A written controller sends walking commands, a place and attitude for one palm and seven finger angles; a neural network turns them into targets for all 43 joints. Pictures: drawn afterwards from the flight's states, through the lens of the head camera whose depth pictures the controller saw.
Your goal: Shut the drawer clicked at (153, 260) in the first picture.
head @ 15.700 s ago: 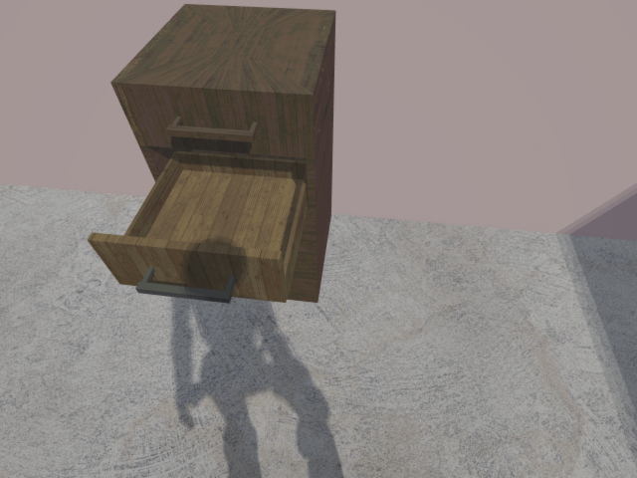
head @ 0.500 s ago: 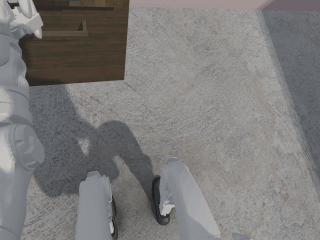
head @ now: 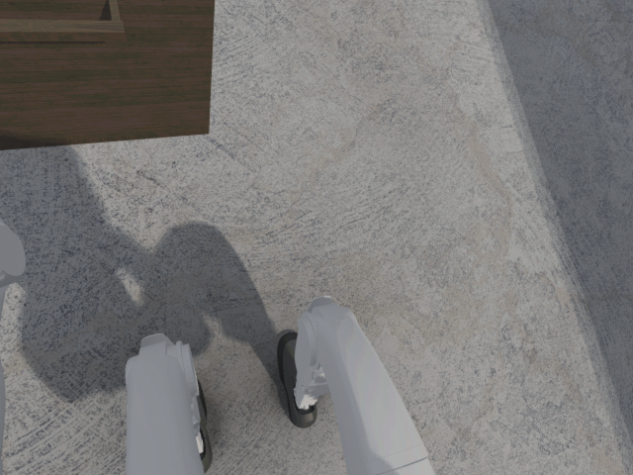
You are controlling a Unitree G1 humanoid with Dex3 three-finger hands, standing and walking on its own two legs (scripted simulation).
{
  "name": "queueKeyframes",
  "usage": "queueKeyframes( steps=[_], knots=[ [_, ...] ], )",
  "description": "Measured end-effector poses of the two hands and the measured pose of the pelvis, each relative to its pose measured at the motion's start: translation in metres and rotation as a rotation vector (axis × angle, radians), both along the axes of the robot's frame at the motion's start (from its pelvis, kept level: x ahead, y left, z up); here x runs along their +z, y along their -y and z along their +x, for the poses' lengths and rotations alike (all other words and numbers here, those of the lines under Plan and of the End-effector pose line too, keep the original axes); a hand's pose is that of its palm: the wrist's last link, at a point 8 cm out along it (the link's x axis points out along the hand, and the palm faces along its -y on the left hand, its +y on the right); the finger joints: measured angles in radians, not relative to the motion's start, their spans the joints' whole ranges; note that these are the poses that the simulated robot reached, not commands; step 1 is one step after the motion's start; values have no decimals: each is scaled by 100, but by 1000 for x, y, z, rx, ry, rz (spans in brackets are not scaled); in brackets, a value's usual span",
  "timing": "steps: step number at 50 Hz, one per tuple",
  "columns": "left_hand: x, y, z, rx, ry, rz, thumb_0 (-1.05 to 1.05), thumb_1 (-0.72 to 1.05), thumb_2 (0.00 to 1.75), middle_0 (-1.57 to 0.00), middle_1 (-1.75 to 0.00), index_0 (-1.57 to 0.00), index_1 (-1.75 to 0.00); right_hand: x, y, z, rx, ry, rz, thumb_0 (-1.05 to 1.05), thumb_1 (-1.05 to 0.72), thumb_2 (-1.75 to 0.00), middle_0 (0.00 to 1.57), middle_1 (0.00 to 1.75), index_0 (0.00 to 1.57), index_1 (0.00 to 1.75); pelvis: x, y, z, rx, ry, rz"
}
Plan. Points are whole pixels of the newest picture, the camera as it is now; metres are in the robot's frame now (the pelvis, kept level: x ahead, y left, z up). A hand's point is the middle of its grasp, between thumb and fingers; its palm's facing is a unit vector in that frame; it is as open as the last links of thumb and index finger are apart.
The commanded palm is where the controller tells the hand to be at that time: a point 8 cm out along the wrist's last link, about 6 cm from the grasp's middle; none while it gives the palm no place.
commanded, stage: pull the fist back off the drawer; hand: left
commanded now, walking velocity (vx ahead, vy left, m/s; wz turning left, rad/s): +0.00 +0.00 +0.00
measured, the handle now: out of the picture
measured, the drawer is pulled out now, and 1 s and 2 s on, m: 0.00 0.00 0.00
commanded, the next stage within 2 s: draw the hand back to the body in 0.74 s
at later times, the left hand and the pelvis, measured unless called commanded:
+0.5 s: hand out of the picture +0.62 +0.21 +0.05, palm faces +0.09 -1.00 -0.04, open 3.3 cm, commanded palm +0.60 +0.20 +0.05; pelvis +0.00 +0.01 +0.01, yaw -1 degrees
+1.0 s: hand out of the picture +0.56 +0.20 +0.08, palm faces +0.05 -1.00 -0.08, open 3.3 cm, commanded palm +0.51 +0.23 +0.11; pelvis +0.04 +0.00 +0.06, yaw +2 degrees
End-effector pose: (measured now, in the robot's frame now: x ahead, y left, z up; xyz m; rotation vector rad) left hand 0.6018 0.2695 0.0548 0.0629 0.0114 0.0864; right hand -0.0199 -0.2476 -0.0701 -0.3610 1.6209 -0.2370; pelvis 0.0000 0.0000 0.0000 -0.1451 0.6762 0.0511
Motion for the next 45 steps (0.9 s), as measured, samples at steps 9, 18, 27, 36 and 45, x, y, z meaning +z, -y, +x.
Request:
queueKeyframes(
  steps=[9, 18, 27, 36, 45],
  knots=[
    [2, -4, 1, -2, -2, 4, 9, 63, 93, -140, -160, -140, -160, 1, -5, -16, -10, 2, -18, 0, -90, -89, 21, 30, 20, 30, -6, -2, -10, 0, 2, -13],
    [0, 1, -1, -4, -10, -9, 7, 71, 91, -140, -160, -140, -160, 4, -14, -27, -31, -14, 6, 0, -90, -89, 21, 30, 20, 30, -3, -6, -12, -6, 5, -12],
    [0, 10, -7, 5, -8, -26, 5, 83, 90, -140, -160, -140, -160, 7, -15, -11, -43, -3, 46, 0, -90, -89, 21, 30, 20, 30, 10, -7, 0, -17, 6, 4],
    [-1, 4, -26, 6, -15, -21, 2, 89, 90, -140, -160, -140, -160, 8, -6, 38, -9, 67, 72, 0, -90, -89, 21, 30, 20, 30, 26, -5, 19, -24, 15, 21],
    [7, 5, -34, 2, 17, -24, 2, 90, 90, -140, -160, -140, -160, 10, 10, 94, 69, 143, 54, 0, -90, -89, 20, 30, 20, 30, 34, -2, 32, -2, 20, 28]
  ],
)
